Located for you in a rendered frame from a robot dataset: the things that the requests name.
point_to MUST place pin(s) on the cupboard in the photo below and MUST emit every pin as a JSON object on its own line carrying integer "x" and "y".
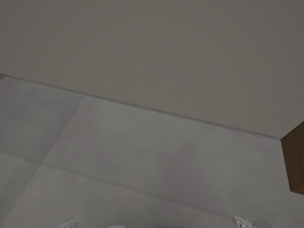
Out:
{"x": 293, "y": 152}

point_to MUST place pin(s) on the robot right hand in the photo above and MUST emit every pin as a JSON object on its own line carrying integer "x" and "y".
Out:
{"x": 242, "y": 223}

